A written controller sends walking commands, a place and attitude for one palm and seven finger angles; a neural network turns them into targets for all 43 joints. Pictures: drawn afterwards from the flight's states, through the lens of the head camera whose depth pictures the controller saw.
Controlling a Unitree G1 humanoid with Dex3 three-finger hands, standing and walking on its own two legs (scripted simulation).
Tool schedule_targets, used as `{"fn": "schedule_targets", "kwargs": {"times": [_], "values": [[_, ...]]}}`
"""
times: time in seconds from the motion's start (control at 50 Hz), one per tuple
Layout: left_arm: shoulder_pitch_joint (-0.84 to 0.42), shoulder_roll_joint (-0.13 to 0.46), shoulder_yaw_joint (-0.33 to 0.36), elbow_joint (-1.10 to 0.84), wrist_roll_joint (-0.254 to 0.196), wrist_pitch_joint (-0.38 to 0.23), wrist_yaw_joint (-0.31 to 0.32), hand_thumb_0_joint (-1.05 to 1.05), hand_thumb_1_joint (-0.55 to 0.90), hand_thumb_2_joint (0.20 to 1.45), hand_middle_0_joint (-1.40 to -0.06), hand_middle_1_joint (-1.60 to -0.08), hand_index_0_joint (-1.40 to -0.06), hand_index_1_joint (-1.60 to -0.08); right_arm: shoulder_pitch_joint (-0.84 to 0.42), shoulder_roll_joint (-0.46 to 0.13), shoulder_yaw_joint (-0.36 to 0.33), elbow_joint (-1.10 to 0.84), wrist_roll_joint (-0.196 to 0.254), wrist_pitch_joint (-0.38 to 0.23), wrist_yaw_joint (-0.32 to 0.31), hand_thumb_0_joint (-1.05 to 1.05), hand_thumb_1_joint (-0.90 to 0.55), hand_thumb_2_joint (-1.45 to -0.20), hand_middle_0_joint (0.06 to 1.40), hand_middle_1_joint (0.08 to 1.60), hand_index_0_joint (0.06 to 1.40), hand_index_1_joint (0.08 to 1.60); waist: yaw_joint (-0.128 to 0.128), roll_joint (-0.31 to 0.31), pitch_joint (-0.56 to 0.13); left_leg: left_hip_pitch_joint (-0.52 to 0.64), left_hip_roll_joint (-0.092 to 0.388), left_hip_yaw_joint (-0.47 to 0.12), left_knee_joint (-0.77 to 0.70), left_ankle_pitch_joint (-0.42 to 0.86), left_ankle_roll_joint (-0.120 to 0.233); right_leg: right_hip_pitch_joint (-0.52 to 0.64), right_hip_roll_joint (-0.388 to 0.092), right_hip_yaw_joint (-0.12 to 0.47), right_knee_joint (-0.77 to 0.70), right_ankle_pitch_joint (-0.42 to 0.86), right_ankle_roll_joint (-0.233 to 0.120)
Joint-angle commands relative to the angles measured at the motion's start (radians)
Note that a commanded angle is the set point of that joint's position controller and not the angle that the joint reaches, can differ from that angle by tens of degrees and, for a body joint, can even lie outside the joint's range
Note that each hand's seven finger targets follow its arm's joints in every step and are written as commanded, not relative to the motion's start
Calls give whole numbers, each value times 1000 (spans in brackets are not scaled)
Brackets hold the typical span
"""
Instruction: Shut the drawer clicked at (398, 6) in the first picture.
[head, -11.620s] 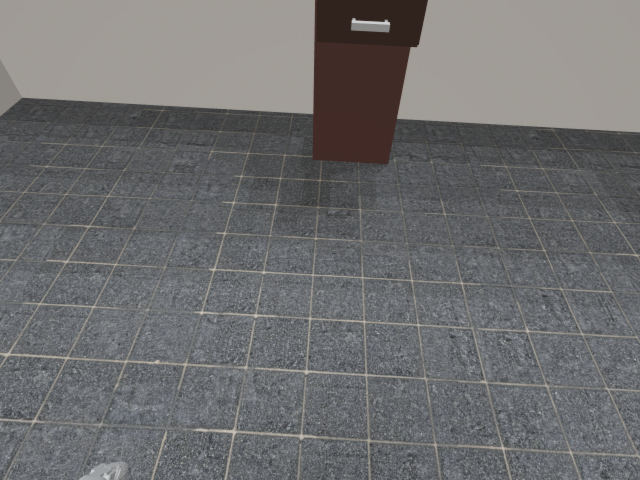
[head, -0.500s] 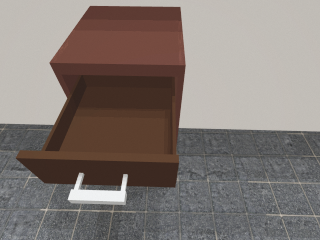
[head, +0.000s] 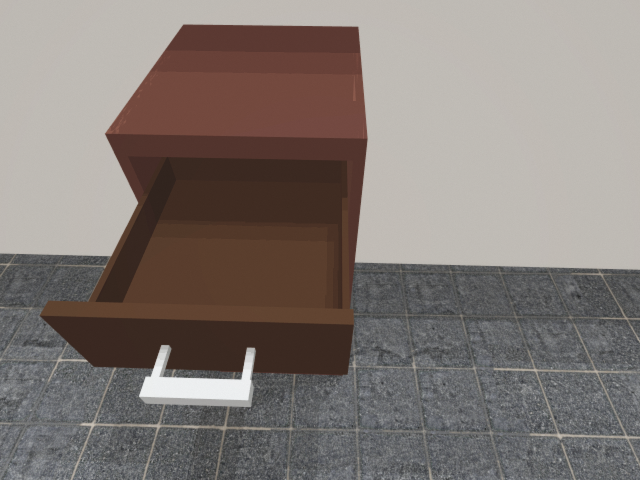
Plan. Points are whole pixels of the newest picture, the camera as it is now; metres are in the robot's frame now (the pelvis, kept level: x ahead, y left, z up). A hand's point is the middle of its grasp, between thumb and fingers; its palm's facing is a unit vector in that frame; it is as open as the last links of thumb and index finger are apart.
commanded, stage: look again from close up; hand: left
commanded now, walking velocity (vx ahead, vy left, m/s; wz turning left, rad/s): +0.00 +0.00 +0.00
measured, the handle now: (202, 373) +0.24 +0.16 +0.02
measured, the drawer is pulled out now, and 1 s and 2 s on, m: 0.29 0.29 0.29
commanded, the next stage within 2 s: shuffle to correct the standing spot in 0.42 s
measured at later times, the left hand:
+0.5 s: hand out of the picture -0.03 +0.15 -0.17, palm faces +0.02 -0.98 -0.20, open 7.4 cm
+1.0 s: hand out of the picture -0.02 +0.14 -0.17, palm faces +0.01 -0.98 -0.21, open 7.4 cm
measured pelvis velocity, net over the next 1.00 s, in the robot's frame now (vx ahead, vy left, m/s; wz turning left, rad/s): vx -0.04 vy -0.04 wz -0.01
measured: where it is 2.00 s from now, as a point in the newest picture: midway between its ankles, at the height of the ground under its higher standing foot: outside the picture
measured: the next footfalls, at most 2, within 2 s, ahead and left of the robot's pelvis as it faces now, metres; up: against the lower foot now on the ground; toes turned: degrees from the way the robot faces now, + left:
none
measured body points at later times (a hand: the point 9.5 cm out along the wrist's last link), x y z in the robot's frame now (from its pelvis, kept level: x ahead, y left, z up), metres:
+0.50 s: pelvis -0.02 -0.02 +0.00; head +0.00 -0.03 +0.45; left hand -0.03 +0.20 -0.15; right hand -0.03 -0.24 -0.16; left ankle +0.00 +0.09 -0.74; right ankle -0.05 -0.14 -0.74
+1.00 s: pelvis -0.04 -0.04 +0.00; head -0.02 -0.04 +0.45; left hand -0.02 +0.19 -0.15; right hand -0.03 -0.26 -0.16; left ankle +0.00 +0.09 -0.74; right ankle -0.05 -0.14 -0.74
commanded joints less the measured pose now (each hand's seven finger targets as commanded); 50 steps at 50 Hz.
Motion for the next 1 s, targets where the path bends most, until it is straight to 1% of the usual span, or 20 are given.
{"fn": "schedule_targets", "kwargs": {"times": [0.0,0.1,0.16,0.24,0.28,0.38,0.44,0.5,0.54,0.56,0.62,0.66,0.68,0.72,0.74,0.76,0.82,0.88,0.9,0.98], "values": [[55,122,19,-15,2,-15,11,0,900,900,-200,-300,-200,-300,37,-114,-24,-21,6,-16,-2,0,-900,-900,200,300,200,300,-5,-6,8,61,131,-124,-93,178,-3,-94,-67,38,-88,217,-34],[72,111,15,7,1,-20,11,0,900,900,-200,-300,-200,-300,59,-104,-21,5,8,-16,-2,0,-900,-900,200,300,200,300,-6,-27,14,63,130,-121,-94,164,-4,-98,-69,45,-103,219,-38],[78,110,14,16,-1,-20,11,0,900,900,-200,-300,-200,-300,74,-97,-20,21,10,-15,-2,0,-900,-900,200,300,200,300,-7,-3,22,56,132,-120,-103,153,-6,-99,-66,42,-106,205,-40],[92,95,14,32,0,-22,12,0,900,900,-200,-300,-200,-300,90,-85,-18,39,9,-16,-4,0,-900,-900,200,300,200,300,-7,-13,19,57,133,-116,-99,146,-7,-105,-67,48,-111,202,-44],[92,89,13,32,-1,-21,11,0,900,900,-200,-300,-200,-300,96,-80,-19,43,10,-14,-5,0,-900,-900,200,300,200,300,-8,-20,35,48,134,-117,-103,128,-9,-115,-63,52,-114,184,-45],[101,79,15,35,0,-21,12,0,900,900,-200,-300,-200,-300,113,-69,-19,51,10,-14,-6,0,-900,-900,200,300,200,300,-9,-1,33,45,136,-115,-101,123,-10,-122,-59,53,-112,175,-48],[110,73,15,37,-1,-24,13,0,900,900,-200,-300,-200,-300,119,-58,-18,57,10,-15,-7,0,-900,-900,200,300,200,300,-7,-26,29,42,133,-113,-88,140,-12,-120,-62,60,-117,193,-51],[106,70,16,33,0,-23,13,0,900,900,-200,-300,-200,-300,121,-53,-19,56,10,-13,-7,0,-900,-900,200,300,200,300,-8,-16,52,28,134,-111,-91,116,-15,-138,-59,64,-124,166,-53],[105,73,21,23,1,-20,14,0,900,900,-200,-300,-200,-300,113,-51,-25,47,11,-13,-8,0,-900,-900,200,300,200,300,-8,-18,58,30,142,-113,-78,180,-13,-153,-57,62,-97,233,-52],[100,81,24,11,1,-15,15,0,900,900,-200,-300,-200,-300,117,-57,-29,36,13,-12,-10,0,-900,-900,200,300,200,300,-11,-17,41,41,154,-114,-74,230,-10,-151,-52,58,-75,266,-49],[90,85,37,-23,3,-4,17,0,900,900,-200,-300,-200,-300,110,-71,-44,12,14,-6,-16,0,-900,-900,200,300,200,300,-10,17,13,40,180,-127,-51,324,1,-165,-39,45,-20,296,-44],[97,83,37,-28,3,-5,16,0,900,900,-200,-300,-200,-300,106,-68,-45,2,12,-5,-16,0,-900,-900,200,300,200,300,-7,34,-25,40,182,-129,-53,276,5,-145,-34,48,-22,259,-46],[99,78,37,-31,3,-6,16,0,900,900,-200,-300,-200,-300,94,-65,-45,-3,11,-3,-14,0,-900,-900,200,300,200,300,-2,20,-18,21,173,-123,-49,202,1,-150,-41,55,-38,231,-49],[92,83,36,-33,5,-10,14,0,900,900,-200,-300,-200,-300,82,-55,-44,-12,7,4,-9,0,-900,-900,200,300,200,300,-5,-22,12,-18,137,-103,-37,48,-19,-173,-61,104,-94,147,-66],[82,94,36,-35,5,-11,12,0,900,900,-200,-300,-200,-300,80,-47,-43,-14,6,8,-6,0,-900,-900,200,300,200,300,-11,-47,31,-22,121,-91,-25,8,-28,-200,-76,134,-124,99,-77],[69,100,34,-41,5,-11,11,0,900,900,-200,-300,-200,-300,88,-44,-43,-16,7,10,-5,0,-900,-900,200,300,200,300,-20,-58,30,-7,115,-87,-26,-12,-32,-220,-80,146,-143,52,-83],[48,105,35,-51,5,-12,7,0,900,900,-200,-300,-200,-300,101,-44,-39,-11,4,9,-2,0,-900,-900,200,300,200,300,-24,-48,42,-8,113,-88,-21,1,-36,-243,-77,147,-163,-8,-86],[48,101,32,-51,3,-13,5,0,900,900,-200,-300,-200,-300,105,-54,-33,-7,4,2,-2,0,-900,-900,200,300,200,300,-20,-29,33,-6,128,-105,-47,29,-32,-222,-57,123,-148,22,-74],[53,99,32,-49,3,-14,5,0,900,900,-200,-300,-200,-300,99,-55,-32,-6,4,1,-2,0,-900,-900,200,300,200,300,-14,-15,40,-15,131,-105,-52,25,-33,-219,-57,118,-149,23,-72],[61,91,31,-43,2,-16,5,0,900,900,-200,-300,-200,-300,112,-60,-27,1,5,-5,-3,0,-900,-900,200,300,200,300,-12,4,25,-15,140,-120,-71,59,-27,-187,-47,96,-130,72,-66]]}}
